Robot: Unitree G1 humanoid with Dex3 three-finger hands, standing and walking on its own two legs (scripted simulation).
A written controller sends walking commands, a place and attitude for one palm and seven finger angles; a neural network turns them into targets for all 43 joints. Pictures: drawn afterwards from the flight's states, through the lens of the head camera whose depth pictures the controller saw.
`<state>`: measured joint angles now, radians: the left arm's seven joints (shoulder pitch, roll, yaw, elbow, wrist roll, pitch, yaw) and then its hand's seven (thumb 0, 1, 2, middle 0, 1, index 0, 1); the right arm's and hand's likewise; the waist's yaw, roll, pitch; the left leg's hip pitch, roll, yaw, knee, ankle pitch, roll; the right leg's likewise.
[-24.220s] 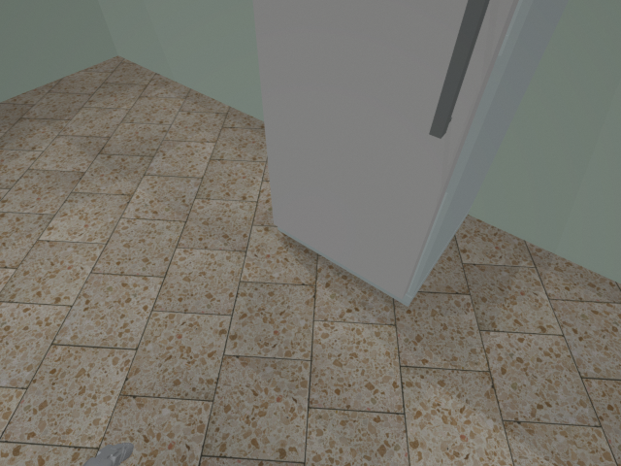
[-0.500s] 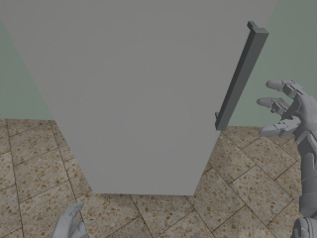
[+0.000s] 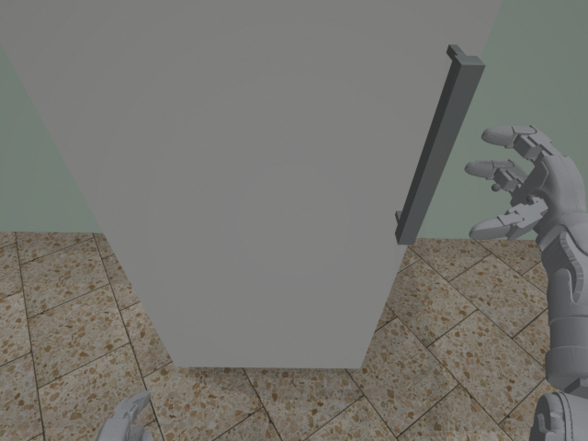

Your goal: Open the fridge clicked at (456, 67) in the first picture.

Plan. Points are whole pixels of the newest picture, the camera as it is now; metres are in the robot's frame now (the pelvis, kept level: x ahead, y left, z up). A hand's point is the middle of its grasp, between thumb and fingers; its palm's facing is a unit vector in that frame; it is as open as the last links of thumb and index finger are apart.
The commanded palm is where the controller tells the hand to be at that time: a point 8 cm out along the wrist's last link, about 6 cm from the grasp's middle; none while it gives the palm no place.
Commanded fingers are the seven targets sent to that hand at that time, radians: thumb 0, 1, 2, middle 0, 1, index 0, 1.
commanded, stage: feel for the door with the fingertips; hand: right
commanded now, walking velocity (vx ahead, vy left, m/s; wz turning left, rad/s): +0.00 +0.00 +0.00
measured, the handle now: (425, 159) +0.47 -0.15 +0.18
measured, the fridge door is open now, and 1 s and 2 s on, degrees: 0 0 0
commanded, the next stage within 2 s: slide the fingers in behind the handle in 0.84 s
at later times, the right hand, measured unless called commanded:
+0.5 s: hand (475, 187) +0.40 -0.20 +0.19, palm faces -0.01 +1.00 -0.01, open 14.0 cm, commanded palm +0.38 -0.24 +0.19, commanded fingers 0.00 0.50 -0.30 0.30 1.20 0.30 1.20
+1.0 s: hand (466, 175) +0.42 -0.19 +0.19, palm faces -0.02 +1.00 +0.00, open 14.0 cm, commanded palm +0.39 -0.24 +0.19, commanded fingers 0.00 0.50 -0.30 0.30 1.20 0.30 1.20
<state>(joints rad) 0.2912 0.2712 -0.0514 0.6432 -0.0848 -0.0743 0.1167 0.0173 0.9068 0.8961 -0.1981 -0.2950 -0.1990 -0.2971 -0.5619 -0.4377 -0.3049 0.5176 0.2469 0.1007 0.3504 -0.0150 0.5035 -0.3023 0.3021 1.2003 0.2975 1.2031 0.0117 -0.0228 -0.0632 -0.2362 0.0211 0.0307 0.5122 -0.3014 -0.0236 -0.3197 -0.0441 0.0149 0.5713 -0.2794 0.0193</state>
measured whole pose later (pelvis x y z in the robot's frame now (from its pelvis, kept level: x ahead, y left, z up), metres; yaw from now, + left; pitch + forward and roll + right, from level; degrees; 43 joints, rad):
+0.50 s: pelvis +0.01 +0.00 +0.00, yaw +0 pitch +2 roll +1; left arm 0.26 0.26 -0.05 0.63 -0.07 -0.04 0.11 0.02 0.91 0.90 -0.20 -0.30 -0.20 -0.30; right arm -0.55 -0.40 -0.29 0.49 0.22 0.19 0.27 -0.01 0.50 -0.30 0.30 1.20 0.30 1.20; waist 0.01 -0.04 -0.06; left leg -0.22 0.02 0.02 0.50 -0.30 -0.02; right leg -0.29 -0.04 0.01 0.54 -0.28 0.02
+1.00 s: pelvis +0.00 +0.00 +0.00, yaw +1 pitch +2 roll +1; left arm 0.29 0.26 -0.04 0.65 -0.07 -0.03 0.10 0.02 0.91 0.90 -0.20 -0.29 -0.20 -0.30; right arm -0.64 -0.41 -0.30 0.62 0.20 0.14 0.26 -0.01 0.50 -0.30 0.30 1.20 0.30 1.20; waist 0.04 -0.03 -0.07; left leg -0.24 0.02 0.01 0.50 -0.30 -0.02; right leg -0.31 -0.05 0.00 0.55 -0.28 0.02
